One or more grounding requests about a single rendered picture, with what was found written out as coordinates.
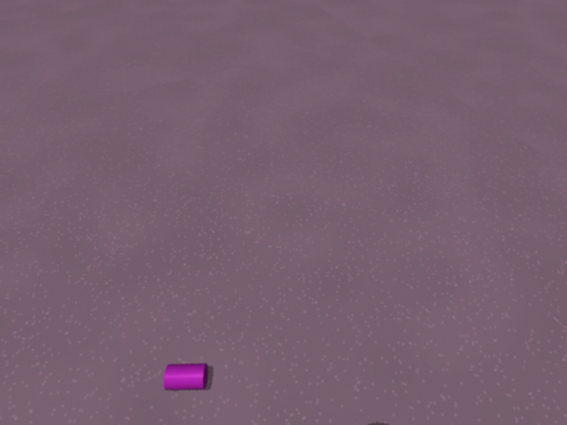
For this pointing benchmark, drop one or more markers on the can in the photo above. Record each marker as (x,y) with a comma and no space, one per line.
(185,377)

